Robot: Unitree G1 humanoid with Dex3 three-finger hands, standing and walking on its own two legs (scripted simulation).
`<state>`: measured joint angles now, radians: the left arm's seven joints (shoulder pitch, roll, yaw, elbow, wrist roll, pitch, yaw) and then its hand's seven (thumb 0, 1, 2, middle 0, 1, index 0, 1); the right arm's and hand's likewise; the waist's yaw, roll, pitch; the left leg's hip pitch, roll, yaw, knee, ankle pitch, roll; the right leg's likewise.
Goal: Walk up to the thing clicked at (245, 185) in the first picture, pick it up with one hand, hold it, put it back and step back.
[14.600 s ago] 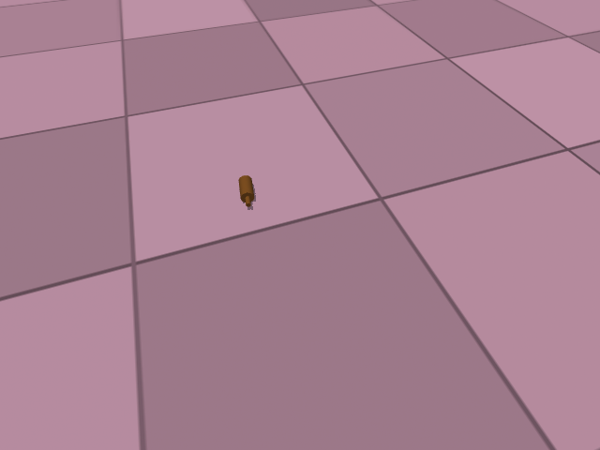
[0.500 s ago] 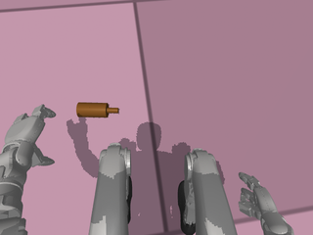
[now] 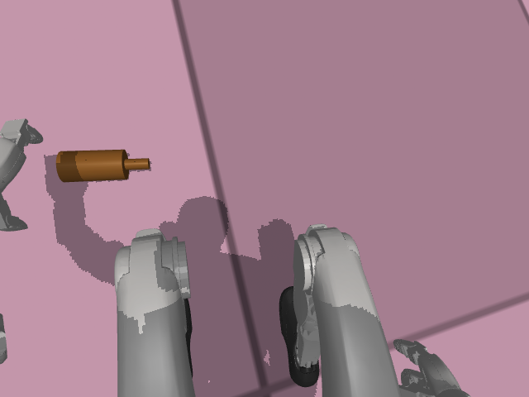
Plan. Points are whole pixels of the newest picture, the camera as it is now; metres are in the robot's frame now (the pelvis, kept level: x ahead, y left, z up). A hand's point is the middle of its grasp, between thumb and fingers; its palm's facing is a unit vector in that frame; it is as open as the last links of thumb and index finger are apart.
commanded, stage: rise first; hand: left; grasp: from above
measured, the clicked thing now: (107, 165) +0.49 +0.31 -0.32
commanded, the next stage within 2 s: none
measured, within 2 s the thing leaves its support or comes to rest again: neither
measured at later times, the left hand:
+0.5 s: hand (25, 175) +0.42 +0.39 -0.17, palm faces -0.45 -0.08 -0.89, open 14.2 cm
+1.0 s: hand (36, 170) +0.43 +0.38 -0.19, palm faces -0.45 -0.08 -0.89, open 14.3 cm
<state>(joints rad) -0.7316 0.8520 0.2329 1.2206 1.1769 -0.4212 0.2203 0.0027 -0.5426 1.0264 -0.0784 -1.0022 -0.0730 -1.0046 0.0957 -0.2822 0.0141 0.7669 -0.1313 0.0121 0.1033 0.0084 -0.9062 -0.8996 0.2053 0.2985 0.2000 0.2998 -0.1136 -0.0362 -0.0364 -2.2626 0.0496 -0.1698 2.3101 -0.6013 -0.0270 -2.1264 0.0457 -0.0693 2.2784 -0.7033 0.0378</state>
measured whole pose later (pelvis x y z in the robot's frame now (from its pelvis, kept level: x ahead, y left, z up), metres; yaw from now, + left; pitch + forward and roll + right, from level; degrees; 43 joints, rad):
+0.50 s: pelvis +0.01 +0.00 -0.03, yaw -2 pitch +30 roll -9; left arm -0.82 0.95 0.24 1.33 1.30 -0.46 0.31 0.00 -0.54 1.00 -0.08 -1.00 -0.08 -1.00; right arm 0.03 -0.26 0.07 0.77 -0.20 0.05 0.12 0.00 -0.91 -0.90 0.21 0.30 0.20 0.30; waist -0.15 -0.07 0.00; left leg -2.33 0.05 -0.21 2.42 -0.64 -0.04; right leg -2.19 0.07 -0.09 2.37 -0.73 0.05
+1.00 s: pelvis +0.01 +0.00 -0.04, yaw -3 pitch +30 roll -10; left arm -0.83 0.96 0.24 1.34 1.30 -0.45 0.32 0.00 -0.56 1.03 -0.10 -0.99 -0.08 -1.00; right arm 0.03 -0.26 0.09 0.76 -0.20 0.05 0.13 0.00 -0.91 -0.90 0.21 0.30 0.20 0.30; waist -0.16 -0.08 0.02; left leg -2.35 0.05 -0.23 2.46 -0.66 -0.03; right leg -2.20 0.07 -0.10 2.39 -0.74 0.05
